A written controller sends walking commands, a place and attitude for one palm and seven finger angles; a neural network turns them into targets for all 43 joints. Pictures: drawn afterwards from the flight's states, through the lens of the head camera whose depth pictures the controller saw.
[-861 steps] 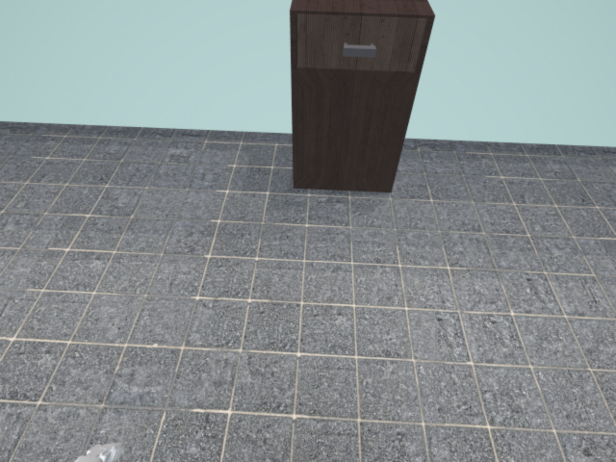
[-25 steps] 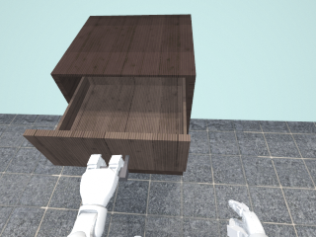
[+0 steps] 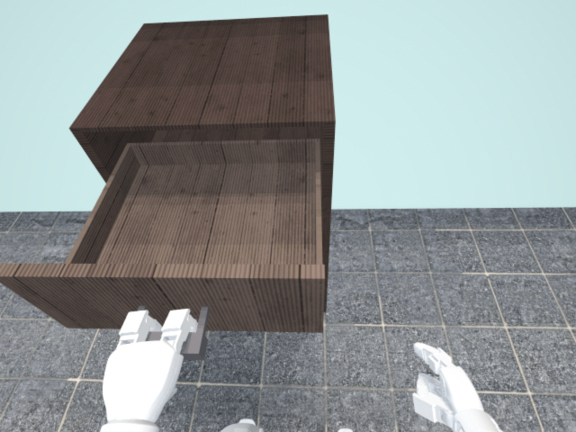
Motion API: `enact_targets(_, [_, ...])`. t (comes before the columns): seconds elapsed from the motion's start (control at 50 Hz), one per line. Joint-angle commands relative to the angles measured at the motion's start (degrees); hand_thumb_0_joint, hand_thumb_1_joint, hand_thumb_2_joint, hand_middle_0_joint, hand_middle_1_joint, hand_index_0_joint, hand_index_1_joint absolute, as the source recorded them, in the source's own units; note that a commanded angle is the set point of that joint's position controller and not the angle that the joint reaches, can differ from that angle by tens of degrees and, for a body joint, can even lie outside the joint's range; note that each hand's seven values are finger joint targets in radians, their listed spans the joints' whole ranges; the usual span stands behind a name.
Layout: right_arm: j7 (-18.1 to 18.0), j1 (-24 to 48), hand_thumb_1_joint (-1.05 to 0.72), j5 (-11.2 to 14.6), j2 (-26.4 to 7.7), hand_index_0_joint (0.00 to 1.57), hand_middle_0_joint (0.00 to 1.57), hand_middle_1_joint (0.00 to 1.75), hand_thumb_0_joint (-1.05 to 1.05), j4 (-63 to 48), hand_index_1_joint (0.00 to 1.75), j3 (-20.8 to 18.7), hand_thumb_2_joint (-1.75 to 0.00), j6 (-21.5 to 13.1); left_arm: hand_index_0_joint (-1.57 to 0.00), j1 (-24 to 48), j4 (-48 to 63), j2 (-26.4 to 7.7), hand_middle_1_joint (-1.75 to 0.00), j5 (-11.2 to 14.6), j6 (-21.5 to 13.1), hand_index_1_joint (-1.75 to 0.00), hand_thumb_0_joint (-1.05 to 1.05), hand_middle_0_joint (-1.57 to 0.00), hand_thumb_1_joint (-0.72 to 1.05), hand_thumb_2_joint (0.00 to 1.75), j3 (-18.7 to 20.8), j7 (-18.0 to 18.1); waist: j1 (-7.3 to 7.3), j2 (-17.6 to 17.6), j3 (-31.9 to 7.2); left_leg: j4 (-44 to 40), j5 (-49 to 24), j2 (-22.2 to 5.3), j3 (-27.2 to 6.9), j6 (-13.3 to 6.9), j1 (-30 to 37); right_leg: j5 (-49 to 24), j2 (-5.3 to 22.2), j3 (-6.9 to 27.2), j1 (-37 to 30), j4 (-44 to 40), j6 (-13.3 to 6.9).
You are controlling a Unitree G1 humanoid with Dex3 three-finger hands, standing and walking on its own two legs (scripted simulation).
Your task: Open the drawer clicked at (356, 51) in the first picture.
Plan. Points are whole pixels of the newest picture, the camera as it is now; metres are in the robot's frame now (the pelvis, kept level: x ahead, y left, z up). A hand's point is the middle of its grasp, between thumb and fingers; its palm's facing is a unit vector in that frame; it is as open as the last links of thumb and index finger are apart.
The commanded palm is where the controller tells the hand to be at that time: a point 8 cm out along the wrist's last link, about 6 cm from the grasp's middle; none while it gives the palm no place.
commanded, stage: pull the drawer open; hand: left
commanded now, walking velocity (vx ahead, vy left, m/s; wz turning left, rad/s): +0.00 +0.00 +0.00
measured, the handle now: (168, 329) +0.26 +0.19 +0.00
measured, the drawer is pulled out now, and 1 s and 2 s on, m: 0.30 0.30 0.30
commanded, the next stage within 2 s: open the thumb to release the handle in 0.16 s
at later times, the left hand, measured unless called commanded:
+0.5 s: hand (167, 372) +0.21 +0.18 -0.01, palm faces +0.04 -0.11 -0.99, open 7.2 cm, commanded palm +0.18 +0.19 +0.04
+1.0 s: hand (166, 371) +0.21 +0.18 -0.01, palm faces +0.02 -0.11 -0.99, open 13.7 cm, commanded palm +0.19 +0.19 +0.04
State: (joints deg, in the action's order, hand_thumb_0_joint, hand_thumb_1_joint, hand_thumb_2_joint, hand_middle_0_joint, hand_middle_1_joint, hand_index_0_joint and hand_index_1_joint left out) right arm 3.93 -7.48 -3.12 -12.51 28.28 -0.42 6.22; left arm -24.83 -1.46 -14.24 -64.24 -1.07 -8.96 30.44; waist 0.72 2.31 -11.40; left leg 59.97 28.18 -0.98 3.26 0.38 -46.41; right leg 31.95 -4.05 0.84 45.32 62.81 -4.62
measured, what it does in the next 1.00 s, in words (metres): stands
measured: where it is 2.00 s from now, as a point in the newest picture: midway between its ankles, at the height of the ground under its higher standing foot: outside the picture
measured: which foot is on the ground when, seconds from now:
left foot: down 0.00-1.00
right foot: down 0.00-1.00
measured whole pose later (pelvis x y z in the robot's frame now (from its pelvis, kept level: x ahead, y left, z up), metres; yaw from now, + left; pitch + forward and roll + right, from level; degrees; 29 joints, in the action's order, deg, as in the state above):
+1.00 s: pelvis -0.02 +0.00 +0.01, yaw +2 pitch +13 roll +1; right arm 0.0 -7.6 -1.8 -12.6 32.3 -0.9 6.9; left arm -14.2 -10.1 -14.0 -64.3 2.5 -13.1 31.3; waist 2.0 2.9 -9.8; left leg 57.1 24.9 0.0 0.9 0.2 -45.2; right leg 29.2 -3.3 -1.3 42.9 59.2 -4.5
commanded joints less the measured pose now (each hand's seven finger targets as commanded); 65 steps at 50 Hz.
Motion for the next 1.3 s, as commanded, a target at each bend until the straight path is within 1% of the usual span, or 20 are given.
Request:
enact_targets(0.0, [-0.35, 6.12, -0.9, 0.18, -4.53, 0.2, 0.2, 0.3, 0.0, -9.2, 0.3, -1.77, -0.9, -2.76, -0.4, -11.66, 9.75, -7.09, -1.35, 0.7, 0.09, -1.35, 0.0, -0.4, 0.9, 0.9, 5.54, 3.59, 3.81, -4.83, -9.12, -3.69, -15.63, 4.17, -2.53, -1.71, 6.04, -33.39, 2.3, 6.78, -9.51, -10.93, 1.26])
enact_targets(0.06, [-0.46, 5.83, -0.9, 0.12, -4.84, 0.2, 0.2, 0.3, 0.0, -8.95, 0.3, -1.9, -0.9, -2.81, -0.4, -9.84, 10.49, -7.87, -1.35, 0.66, 0.45, -1.35, 0.0, -0.4, 0.9, 0.9, 5.98, 3.78, 3.48, -3.8, -10.26, -3.54, -16.89, 4.1, -2.4, -1.7, 7.6, -34.5, 2.23, 6.83, -8.8, -10.98, 1.11])
enact_targets(0.22, [-1.09, 5.48, -0.9, 0.12, -4.74, 0.2, 0.2, 0.3, 0.0, -7.84, 0.3, -1.83, -0.9, -3.06, -0.4, -10.46, 9.61, -9.14, -1.35, 1.26, -0.23, -1.35, 0.0, -0.4, 0.9, 0.9, 7.65, 3.88, 3.72, -7.0, -11.4, -3.53, -16.58, 4.38, -2.29, -1.57, 5.83, -39.26, 2.97, 7.73, -11.38, -10.75, 2.09])
enact_targets(0.24, [-1.54, 6.07, -0.9, -0.38, -5.49, 0.2, 0.2, 0.3, 0.0, -5.71, 0.3, -2.15, -0.9, -2.43, -0.4, 5.87, 8.88, -7.65, -1.35, -0.35, 0.89, -1.35, 0.0, -0.4, 0.9, 0.9, 3.87, 4.37, -0.69, -5.99, -9.34, -2.42, -14.29, 4.05, -2.77, -2.03, 5.35, -36.06, 3.37, 7.35, -6.74, -10.98, 2.37])
enact_targets(0.26, [-2.1, 4.65, -0.9, -0.4, -5.08, 0.2, 0.2, 0.3, 0.0, -5.45, 0.3, -2.82, -0.9, -2.75, -0.4, 7.97, 9.3, -7.96, -1.34, -0.7, 0.94, -1.34, 0.0, -0.4, 0.83, 0.87, 5.58, 4.98, -0.36, -5.76, -10.66, -2.29, -14.14, 3.85, -2.36, -2.18, 6.3, -34.05, 3.02, 6.71, -7.09, -11.46, 2.32])
enact_targets(0.28, [-2.3, 4.9, -0.9, -0.51, -5.03, 0.2, 0.2, 0.3, 0.0, -5.61, 0.3, -2.74, -0.9, -2.89, -0.39, 5.25, 7.63, -9.49, -1.34, -0.96, 1.3, -1.34, 0.0, -0.39, 0.76, 0.84, 7.39, 5.65, 1.06, -6.18, -12.25, -2.15, -14.12, 4.03, -2.12, -1.96, 6.75, -33.13, 2.94, 7.38, -7.35, -11.55, 2.36])
enact_targets(0.3, [-2.63, 4.94, -0.9, -0.05, -4.8, 0.2, 0.2, 0.3, 0.0, -5.6, 0.3, -2.66, -0.9, -3.02, -0.38, 2.75, 4.73, -7.97, -1.33, -0.44, 1.84, -1.33, 0.0, -0.38, 0.69, 0.81, 6.33, 5.59, 0.98, -6.52, -10.89, -2.58, -13.86, 4.17, -2.3, -2.09, 5.91, -33.58, 2.83, 6.4, -8.56, -11.75, 2.34])
enact_targets(0.38, [-2.97, 5.74, -0.9, 0.51, -4.99, 0.2, 0.2, 0.3, 0.0, -5.28, 0.3, -2.5, -0.9, -2.49, -0.36, 6.35, 5.6, -8.46, -1.3, 0.34, 3.47, -1.3, 0.0, -0.36, 0.41, 0.69, 5.07, 5.07, 1.29, -5.6, -13.5, -3.7, -14.54, 4.25, -1.89, -2.14, 8.07, -32.65, 3.02, 6.24, -9.68, -12.48, 2.53])
enact_targets(0.46, [-3.78, 6.57, -0.9, 1.26, -5.03, 0.2, 0.2, 0.3, 0.0, -5.15, 0.3, -2.07, -0.9, -2.12, -0.35, 8.33, 2.57, -9.09, -1.27, 0.54, 4.75, -1.27, 0.0, -0.35, 0.13, 0.57, 5.04, 4.27, 1.1, -7.51, -9.95, -5.15, -12.41, 4.22, -1.92, -2.31, 6.83, -29.51, 2.99, 6.4, -10.43, -14.84, 2.64])
enact_targets(0.48, [-3.85, 7.38, -0.9, 1.12, -4.85, 0.2, 0.2, 0.3, 0.0, -4.84, 0.3, -1.87, -0.9, -1.97, -0.34, 9.88, 2.67, -8.91, -1.26, 0.12, 4.84, -1.26, 0.0, -0.34, 0.06, 0.54, 4.33, 4.13, 1.44, -6.58, -10.95, -5.17, -12.18, 4.33, -1.72, -2.25, 7.33, -28.02, 3.09, 6.78, -9.98, -14.81, 2.79])
enact_targets(0.52, [-3.82, 7.33, -0.9, 1.34, -4.8, 0.2, 0.2, 0.3, 0.0, -4.93, 0.3, -1.91, -0.9, -1.93, -0.33, 11.69, 1.96, -7.18, -1.24, 0.01, 5.37, -1.24, 0.0, -0.33, -0.08, 0.48, 1.91, 3.42, 0.89, -6.03, -8.54, -6.0, -11.37, 4.16, -1.82, -2.38, 8.47, -24.55, 2.95, 5.66, -8.42, -15.96, 2.7])
enact_targets(0.58, [-4.4, 7.74, -0.9, 1.46, -4.79, 0.2, 0.2, 0.3, 0.0, -4.91, 0.3, -1.66, -0.9, -1.87, -0.32, 13.53, 0.63, -8.83, -1.22, 0.34, 5.47, -1.22, 0.0, -0.32, -0.29, 0.39, 3.51, 2.73, 1.27, -6.76, -8.62, -6.53, -10.11, 4.17, -1.78, -2.49, 8.32, -21.19, 2.94, 6.3, -8.88, -17.16, 2.75])
enact_targets(0.64, [-4.52, 7.12, -0.9, 1.6, -4.6, 0.2, 0.2, 0.3, 0.0, -5.02, 0.3, -1.87, -0.9, -1.99, -0.3, 14.67, -0.04, -7.1, -1.2, 0.51, 5.24, -1.2, 0.0, -0.3, -0.5, 0.3, 1.39, 1.94, 0.56, -6.15, -6.55, -6.88, -9.4, 4.02, -1.9, -2.7, 9.07, -18.97, 2.99, 5.91, -7.91, -18.38, 2.7])
enact_targets(0.66, [-4.57, 6.85, -0.9, 1.65, -4.88, 0.2, 0.2, 0.3, 0.0, -4.81, 0.3, -1.83, -0.9, -2.05, -0.3, 14.91, -0.95, -8.34, -1.2, 0.68, 5.14, -1.2, 0.0, -0.3, -0.5, 0.3, 2.94, 1.82, 0.62, -6.69, -6.75, -7.26, -9.18, 3.93, -2.03, -2.62, 8.72, -18.7, 2.93, 5.79, -8.35, -18.47, 2.6])
enact_targets(0.78, [-4.4, 7.25, -0.9, 1.36, -4.72, 0.2, 0.2, 0.3, 0.0, -4.99, 0.3, -1.91, -0.9, -2.01, -0.3, 16.46, -0.51, -7.48, -1.2, 0.02, 4.23, -1.2, 0.0, -0.3, -0.5, 0.3, 1.77, 1.81, 1.1, -4.15, -8.03, -7.22, -9.11, 3.81, -1.95, -2.53, 9.73, -16.23, 2.84, 5.51, -7.03, -17.96, 2.31])
enact_targets(0.9, [-4.08, 6.78, -0.9, 1.46, -4.85, 0.2, 0.2, 0.3, 0.0, -5.08, 0.3, -2.32, -0.9, -2.02, -0.3, 14.42, -0.99, -6.96, -1.2, 0.44, 4.02, -1.2, 0.0, -0.3, -0.5, 0.3, 1.72, 2.12, 1.13, -6.46, -7.14, -7.15, -9.11, 3.84, -2.21, -2.61, 8.18, -17.7, 2.74, 5.36, -7.79, -17.66, 2.29])
enact_targets(0.94, [-3.93, 6.6, -0.9, 1.23, -4.92, 0.2, 0.2, 0.3, 0.0, -4.98, 0.3, -2.46, -0.9, -1.92, -0.3, 16.24, 0.0, -6.44, -1.2, -0.12, 3.99, -1.2, 0.0, -0.3, -0.5, 0.3, 0.91, 2.45, 0.84, -4.68, -8.02, -7.09, -9.43, 3.69, -2.18, -2.58, 9.23, -17.11, 2.64, 4.63, -6.7, -17.11, 2.11])
enact_targets(1.06, [-3.94, 6.37, -0.9, 1.27, -5.26, 0.2, 0.2, 0.3, 0.0, -4.36, 0.3, -2.61, -0.9, -1.56, -0.3, 21.16, -0.81, -5.91, -1.2, -0.36, 5.03, -1.2, 0.0, -0.3, -0.5, 0.3, -0.1, 2.94, -0.16, -4.56, -8.24, -7.18, -8.85, 3.44, -2.39, -2.81, 10.06, -15.18, 2.38, 3.73, -5.15, -17.34, 2.02])
enact_targets(1.12, [-4.15, 6.4, -0.9, 1.36, -5.14, 0.2, 0.2, 0.3, 0.0, -3.82, 0.3, -2.54, -0.9, -1.34, -0.3, 22.78, -2.07, -5.89, -1.2, -0.13, 5.57, -1.2, 0.0, -0.3, -0.5, 0.3, -0.56, 2.85, -0.23, -6.26, -8.48, -7.15, -8.33, 3.34, -2.19, -2.97, 9.91, -14.13, 2.53, 3.47, -5.12, -17.69, 2.4])
enact_targets(1.28, [-4.39, 6.65, -0.9, 1.51, -4.96, 0.2, 0.2, 0.3, 0.0, -4.85, 0.3, -2.27, -0.9, -0.85, -0.3, 20.03, 2.55, -7.73, -1.2, 0.95, 5.38, -1.2, 0.0, -0.3, -0.5, 0.3, 1.22, 2.28, 1.18, -4.32, -10.42, -9.4, -11.83, 3.35, -2.26, -2.82, 13.58, -18.8, 2.12, 3.13, -9.18, -18.17, 2.03])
